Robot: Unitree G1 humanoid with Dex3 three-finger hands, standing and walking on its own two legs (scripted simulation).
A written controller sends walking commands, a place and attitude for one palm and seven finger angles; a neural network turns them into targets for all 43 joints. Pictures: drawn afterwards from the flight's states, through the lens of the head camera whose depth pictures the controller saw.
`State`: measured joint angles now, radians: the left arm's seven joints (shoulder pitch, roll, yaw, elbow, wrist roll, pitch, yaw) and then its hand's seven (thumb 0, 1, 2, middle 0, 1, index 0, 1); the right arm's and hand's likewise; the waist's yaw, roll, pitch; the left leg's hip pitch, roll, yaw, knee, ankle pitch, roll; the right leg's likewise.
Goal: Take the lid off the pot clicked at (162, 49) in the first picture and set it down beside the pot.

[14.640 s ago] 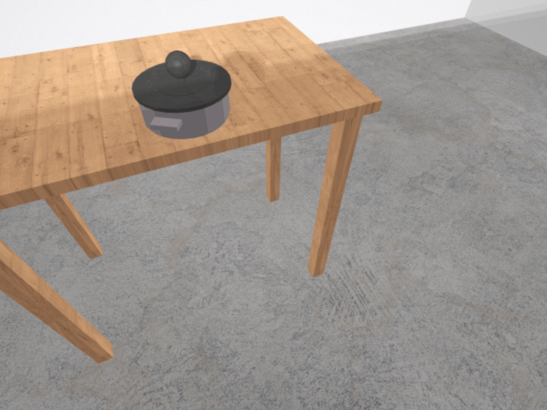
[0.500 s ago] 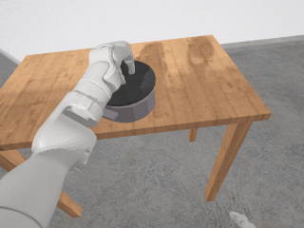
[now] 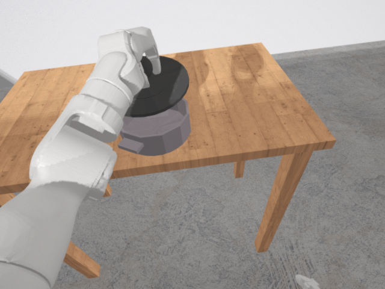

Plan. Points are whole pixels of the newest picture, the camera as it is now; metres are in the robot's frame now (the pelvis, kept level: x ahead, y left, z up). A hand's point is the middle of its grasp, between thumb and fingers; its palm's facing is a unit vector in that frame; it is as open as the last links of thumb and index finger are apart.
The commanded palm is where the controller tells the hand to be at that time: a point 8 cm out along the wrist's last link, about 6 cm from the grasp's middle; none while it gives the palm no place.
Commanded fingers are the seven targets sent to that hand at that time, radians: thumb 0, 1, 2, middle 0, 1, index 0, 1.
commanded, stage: lift the lid straight up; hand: left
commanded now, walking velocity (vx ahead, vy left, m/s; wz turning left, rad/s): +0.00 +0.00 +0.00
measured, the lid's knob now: (140, 68) +0.49 +0.10 +0.24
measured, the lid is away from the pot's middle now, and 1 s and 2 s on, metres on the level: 0.00 0.01 0.11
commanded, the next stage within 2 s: move the lid sideways beside the pot in 1.06 s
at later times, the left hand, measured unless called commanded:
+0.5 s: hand (133, 49) +0.46 +0.09 +0.30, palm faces -0.17 -0.13 -0.98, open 6.9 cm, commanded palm +0.44 +0.11 +0.36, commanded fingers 0.00 0.84 0.77 -0.86 -1.07 -0.84 -1.06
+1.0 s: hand (129, 26) +0.47 +0.09 +0.33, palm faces -0.10 -0.15 -0.98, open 6.9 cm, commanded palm +0.44 +0.10 +0.38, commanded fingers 0.00 0.84 0.77 -0.86 -1.07 -0.84 -1.06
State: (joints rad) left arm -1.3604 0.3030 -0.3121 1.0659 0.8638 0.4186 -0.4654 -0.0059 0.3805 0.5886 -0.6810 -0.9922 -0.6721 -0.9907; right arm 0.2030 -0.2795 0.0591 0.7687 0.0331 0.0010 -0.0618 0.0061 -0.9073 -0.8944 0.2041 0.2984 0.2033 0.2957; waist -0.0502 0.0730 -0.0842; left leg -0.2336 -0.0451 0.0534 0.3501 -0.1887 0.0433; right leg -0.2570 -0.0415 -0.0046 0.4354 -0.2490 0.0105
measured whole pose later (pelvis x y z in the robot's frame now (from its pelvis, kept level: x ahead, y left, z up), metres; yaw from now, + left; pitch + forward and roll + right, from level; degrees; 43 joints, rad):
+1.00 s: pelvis +0.00 +0.00 +0.00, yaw +0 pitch +5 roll +1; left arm -1.57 0.33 -0.30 1.09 0.90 0.50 -0.51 0.00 0.38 0.59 -0.69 -1.00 -0.68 -1.00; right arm 0.21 -0.29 0.07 0.76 0.04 0.00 -0.05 0.01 -0.91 -0.89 0.20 0.30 0.20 0.30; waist -0.05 0.08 -0.10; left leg -0.25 -0.05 0.05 0.34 -0.18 0.05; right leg -0.27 -0.04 -0.01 0.42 -0.24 0.01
